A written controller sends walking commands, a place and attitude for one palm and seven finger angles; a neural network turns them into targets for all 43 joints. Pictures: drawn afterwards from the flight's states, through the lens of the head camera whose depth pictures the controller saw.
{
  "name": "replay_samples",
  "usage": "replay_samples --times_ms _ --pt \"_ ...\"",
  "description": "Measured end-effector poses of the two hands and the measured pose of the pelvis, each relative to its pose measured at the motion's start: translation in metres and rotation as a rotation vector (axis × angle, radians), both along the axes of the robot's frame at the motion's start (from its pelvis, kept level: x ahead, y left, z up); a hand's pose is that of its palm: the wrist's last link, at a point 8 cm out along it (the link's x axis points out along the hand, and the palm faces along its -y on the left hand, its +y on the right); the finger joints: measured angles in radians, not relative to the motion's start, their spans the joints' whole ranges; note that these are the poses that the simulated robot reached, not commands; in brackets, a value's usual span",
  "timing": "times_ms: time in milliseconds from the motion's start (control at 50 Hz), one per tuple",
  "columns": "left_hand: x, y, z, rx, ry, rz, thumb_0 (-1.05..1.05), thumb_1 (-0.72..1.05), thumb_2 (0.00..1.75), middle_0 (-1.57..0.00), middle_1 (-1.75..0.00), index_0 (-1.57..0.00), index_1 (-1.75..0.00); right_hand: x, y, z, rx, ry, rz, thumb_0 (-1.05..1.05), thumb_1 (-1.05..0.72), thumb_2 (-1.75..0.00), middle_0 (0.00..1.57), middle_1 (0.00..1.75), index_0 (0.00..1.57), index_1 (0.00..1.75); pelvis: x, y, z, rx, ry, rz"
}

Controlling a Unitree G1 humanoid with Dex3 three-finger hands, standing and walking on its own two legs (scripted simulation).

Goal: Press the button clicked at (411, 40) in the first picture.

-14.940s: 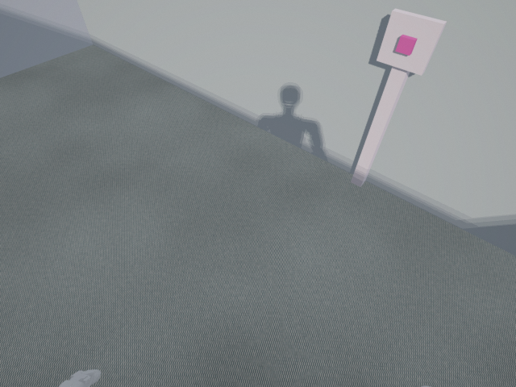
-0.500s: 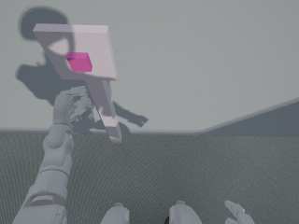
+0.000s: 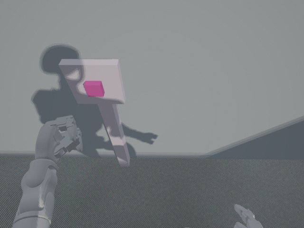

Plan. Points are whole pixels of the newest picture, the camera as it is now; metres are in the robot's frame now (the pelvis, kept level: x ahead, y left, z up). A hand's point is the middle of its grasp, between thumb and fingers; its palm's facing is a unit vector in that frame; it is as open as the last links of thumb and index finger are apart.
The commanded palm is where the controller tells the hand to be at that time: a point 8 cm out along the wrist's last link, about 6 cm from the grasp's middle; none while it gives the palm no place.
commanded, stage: draw the hand back to the body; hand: left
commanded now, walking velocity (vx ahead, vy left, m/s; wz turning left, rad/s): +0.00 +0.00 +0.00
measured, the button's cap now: (94, 88) +0.54 +0.21 +0.04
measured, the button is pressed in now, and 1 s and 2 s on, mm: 0 0 0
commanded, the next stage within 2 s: step back with the hand held close in 1.02 s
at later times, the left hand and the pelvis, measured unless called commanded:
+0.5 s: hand (35, 152) +0.25 +0.24 +0.15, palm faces +0.33 -0.88 -0.33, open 3.1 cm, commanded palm +0.20 +0.28 +0.18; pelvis +0.03 +0.01 +0.04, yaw +0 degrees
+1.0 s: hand out of the picture +0.20 +0.25 +0.19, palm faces +0.41 -0.82 -0.39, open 3.1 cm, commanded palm +0.15 +0.29 +0.21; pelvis +0.02 +0.01 +0.04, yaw -1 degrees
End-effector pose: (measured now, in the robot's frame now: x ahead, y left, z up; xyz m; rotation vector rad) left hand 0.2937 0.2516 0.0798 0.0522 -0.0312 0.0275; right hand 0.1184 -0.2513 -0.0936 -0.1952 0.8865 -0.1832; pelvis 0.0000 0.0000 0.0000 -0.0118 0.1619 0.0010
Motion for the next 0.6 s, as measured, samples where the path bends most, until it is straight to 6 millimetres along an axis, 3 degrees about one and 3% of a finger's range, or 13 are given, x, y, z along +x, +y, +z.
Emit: replay_samples --times_ms 60,180,300,440,600 --pt "-0.012 0.0 0.009 -0.001 -0.002 -0.006 0.02 0.9 0.9 -1.3 -1.5 -1.3 -1.5 0.019 0.003 0.011 0.0 -0.076 0.019 0.01 -0.91 -0.9 0.2 0.3 0.2 0.3 0.001 0.001 0.003 0.001 -0.022 0.002" --pt "-0.038 0.001 0.032 0.179 0.051 0.129 0.02 0.9 0.9 -1.3 -1.5 -1.31 -1.5 0.055 0.019 0.036 0.004 -0.183 0.048 0.01 -0.91 -0.9 0.2 0.3 0.2 0.3 0.009 0.002 0.018 0.009 -0.088 -0.005" --pt "-0.061 0.014 0.051 0.238 0.071 0.249 0.02 0.9 0.9 -1.31 -1.5 -1.31 -1.5 0.081 0.036 0.052 0.014 -0.226 0.106 0.01 -0.91 -0.9 0.2 0.3 0.2 0.3 0.018 0.004 0.03 0.007 -0.146 -0.002" --pt "-0.079 0.022 0.078 0.275 0.035 0.308 0.02 0.9 0.9 -1.31 -1.5 -1.3 -1.5 0.094 0.049 0.058 0.032 -0.235 0.157 0.01 -0.91 -0.9 0.2 0.3 0.2 0.3 0.029 0.006 0.037 0.005 -0.19 -0.002" --pt "-0.099 0.028 0.104 0.334 -0.012 0.332 0.02 0.9 0.9 -1.31 -1.5 -1.31 -1.5 0.095 0.051 0.057 0.038 -0.225 0.165 0.01 -0.91 -0.9 0.2 0.3 0.2 0.3 0.035 0.008 0.039 0.001 -0.209 -0.008"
